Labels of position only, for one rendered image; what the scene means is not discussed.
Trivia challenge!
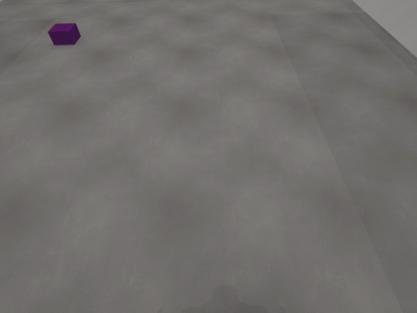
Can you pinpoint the carton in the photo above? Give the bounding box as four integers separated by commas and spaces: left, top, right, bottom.
48, 23, 81, 45

